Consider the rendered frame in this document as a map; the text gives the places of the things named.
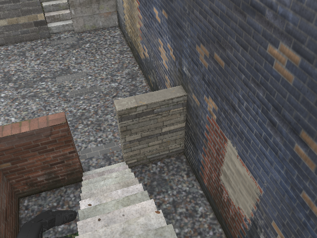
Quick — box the left robot hand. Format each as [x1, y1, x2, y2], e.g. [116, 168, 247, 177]
[16, 209, 77, 238]

